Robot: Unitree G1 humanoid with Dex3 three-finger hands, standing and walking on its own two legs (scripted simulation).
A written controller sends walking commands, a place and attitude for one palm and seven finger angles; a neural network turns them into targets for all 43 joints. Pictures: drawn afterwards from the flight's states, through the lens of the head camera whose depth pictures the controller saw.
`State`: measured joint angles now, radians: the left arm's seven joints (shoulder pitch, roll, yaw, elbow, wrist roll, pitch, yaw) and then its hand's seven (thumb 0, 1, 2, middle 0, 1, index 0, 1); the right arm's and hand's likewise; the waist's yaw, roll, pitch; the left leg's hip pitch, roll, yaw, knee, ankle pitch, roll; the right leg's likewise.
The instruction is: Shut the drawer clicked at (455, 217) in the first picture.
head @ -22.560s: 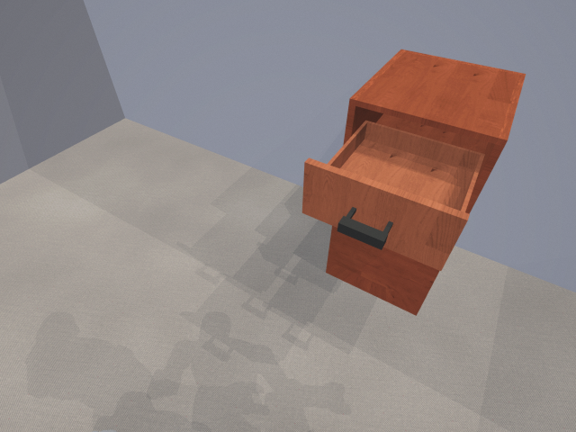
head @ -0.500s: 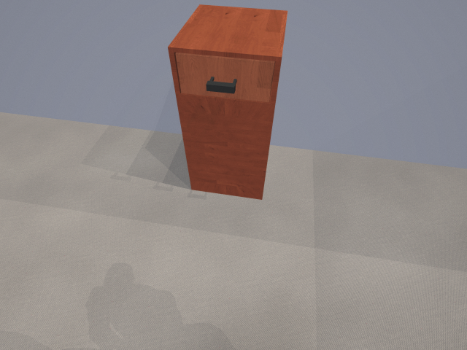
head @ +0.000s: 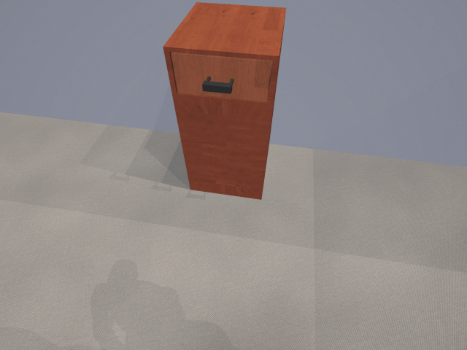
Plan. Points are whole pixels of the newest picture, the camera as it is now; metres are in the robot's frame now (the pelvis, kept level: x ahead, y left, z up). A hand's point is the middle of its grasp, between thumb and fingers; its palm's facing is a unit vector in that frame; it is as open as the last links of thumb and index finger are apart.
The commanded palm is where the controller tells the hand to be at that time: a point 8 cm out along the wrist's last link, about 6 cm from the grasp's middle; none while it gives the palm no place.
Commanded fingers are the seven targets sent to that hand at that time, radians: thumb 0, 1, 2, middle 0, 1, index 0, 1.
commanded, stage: look to check the result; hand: left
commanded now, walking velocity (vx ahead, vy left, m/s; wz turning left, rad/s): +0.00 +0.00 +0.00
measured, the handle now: (218, 83) +0.96 +0.11 -0.07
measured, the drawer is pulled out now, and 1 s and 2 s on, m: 0.00 0.00 0.00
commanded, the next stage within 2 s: stand and wait in 0.26 s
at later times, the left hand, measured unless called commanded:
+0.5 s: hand out of the picture +0.01 +0.17 -0.17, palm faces +0.03 -0.98 -0.21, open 7.4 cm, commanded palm none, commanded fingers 0.00 0.90 0.90 -0.20 -0.30 -0.20 -0.30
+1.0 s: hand out of the picture +0.03 +0.17 -0.17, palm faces +0.03 -0.97 -0.23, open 7.4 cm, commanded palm none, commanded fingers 0.00 0.90 0.90 -0.20 -0.30 -0.20 -0.30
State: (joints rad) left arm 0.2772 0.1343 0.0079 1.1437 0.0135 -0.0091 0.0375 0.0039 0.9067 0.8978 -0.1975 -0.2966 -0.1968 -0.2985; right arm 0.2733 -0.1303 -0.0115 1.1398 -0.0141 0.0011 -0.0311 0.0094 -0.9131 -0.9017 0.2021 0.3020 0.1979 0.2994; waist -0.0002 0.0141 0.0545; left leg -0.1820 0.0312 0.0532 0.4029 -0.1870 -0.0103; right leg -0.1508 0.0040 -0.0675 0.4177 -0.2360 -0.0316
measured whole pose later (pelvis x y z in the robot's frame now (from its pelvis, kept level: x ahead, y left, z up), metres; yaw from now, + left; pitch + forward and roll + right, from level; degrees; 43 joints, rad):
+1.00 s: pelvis +0.01 -0.01 +0.00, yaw +0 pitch -2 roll +0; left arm 0.23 0.17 0.01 1.14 0.01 -0.01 0.03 0.00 0.91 0.90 -0.20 -0.30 -0.20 -0.30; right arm 0.24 -0.17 -0.01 1.14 -0.02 0.00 -0.03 0.01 -0.91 -0.90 0.20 0.30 0.20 0.30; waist 0.00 0.02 0.06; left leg -0.15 0.05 0.05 0.37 -0.19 -0.03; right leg -0.11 0.02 -0.07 0.38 -0.24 -0.05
